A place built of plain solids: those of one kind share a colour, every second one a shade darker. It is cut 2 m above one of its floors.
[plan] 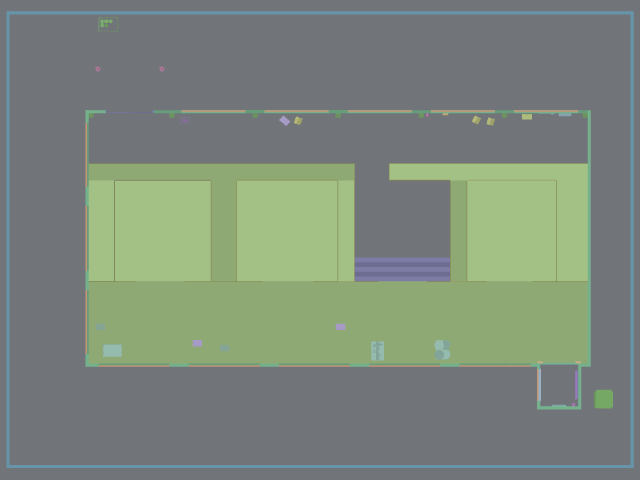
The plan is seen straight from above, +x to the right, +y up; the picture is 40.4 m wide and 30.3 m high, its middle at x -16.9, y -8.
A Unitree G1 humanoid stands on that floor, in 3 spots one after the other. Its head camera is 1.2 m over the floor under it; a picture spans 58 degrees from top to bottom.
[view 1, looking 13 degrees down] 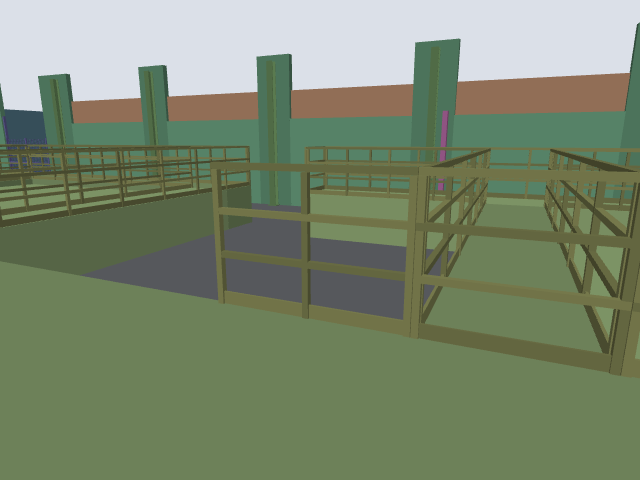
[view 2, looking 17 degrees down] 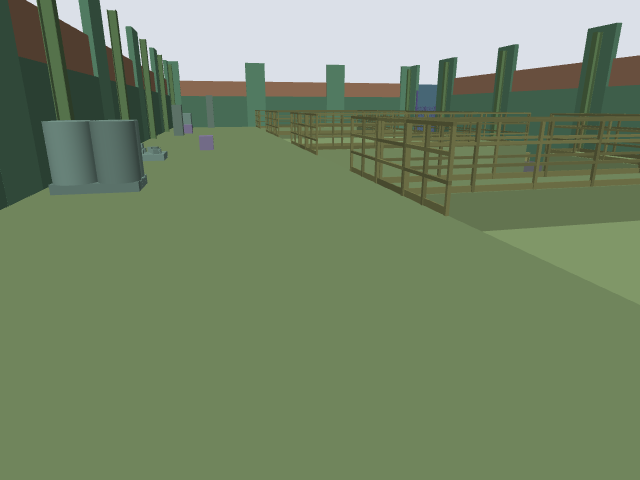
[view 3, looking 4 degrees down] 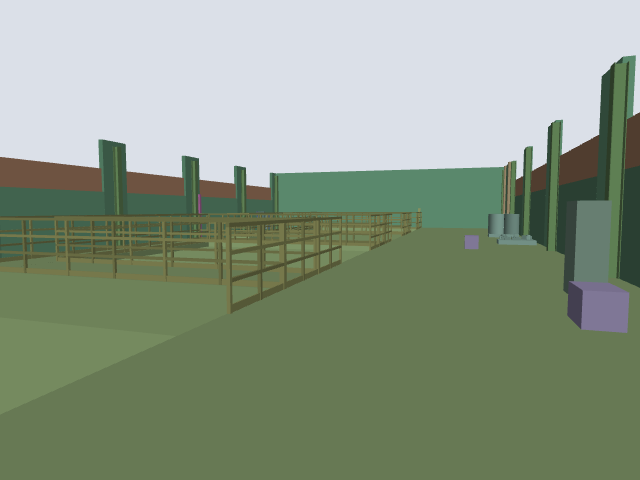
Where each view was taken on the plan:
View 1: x -8.20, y -13.15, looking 114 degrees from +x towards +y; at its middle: ground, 9.82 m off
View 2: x -1.95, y -13.15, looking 167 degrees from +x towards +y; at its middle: raised_floor_bank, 4.10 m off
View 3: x -29.80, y -13.15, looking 18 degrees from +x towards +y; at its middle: deck_rail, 8.10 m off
